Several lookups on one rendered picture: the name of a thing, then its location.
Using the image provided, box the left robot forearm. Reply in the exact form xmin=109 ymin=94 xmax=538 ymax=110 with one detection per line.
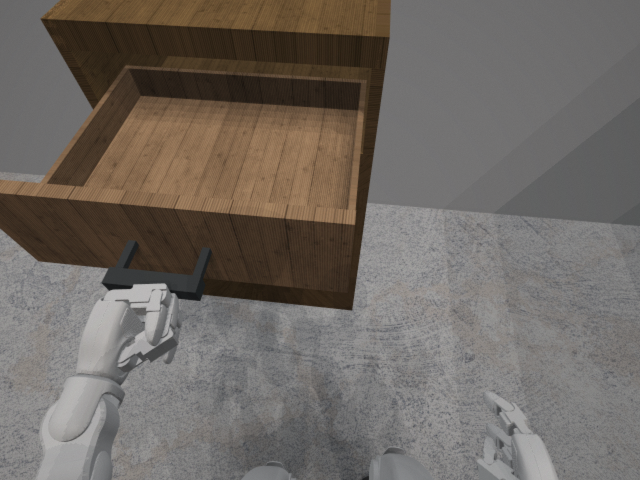
xmin=35 ymin=374 xmax=125 ymax=480

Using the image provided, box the left robot shin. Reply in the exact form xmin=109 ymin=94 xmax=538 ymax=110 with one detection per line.
xmin=266 ymin=461 xmax=285 ymax=470

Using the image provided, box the robot left hand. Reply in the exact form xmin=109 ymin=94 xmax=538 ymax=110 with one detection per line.
xmin=76 ymin=283 xmax=184 ymax=386

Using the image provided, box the robot right hand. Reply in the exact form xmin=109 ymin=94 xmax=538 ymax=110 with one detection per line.
xmin=477 ymin=390 xmax=558 ymax=480

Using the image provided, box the handle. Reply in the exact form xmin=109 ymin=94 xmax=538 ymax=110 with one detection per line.
xmin=101 ymin=240 xmax=212 ymax=301

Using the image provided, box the robot right thigh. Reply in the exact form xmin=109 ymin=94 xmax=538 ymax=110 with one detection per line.
xmin=369 ymin=453 xmax=434 ymax=480

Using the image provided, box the cabinet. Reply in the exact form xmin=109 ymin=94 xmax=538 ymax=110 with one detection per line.
xmin=40 ymin=0 xmax=391 ymax=310

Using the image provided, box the drawer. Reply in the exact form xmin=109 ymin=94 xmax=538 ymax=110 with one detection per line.
xmin=0 ymin=65 xmax=367 ymax=293

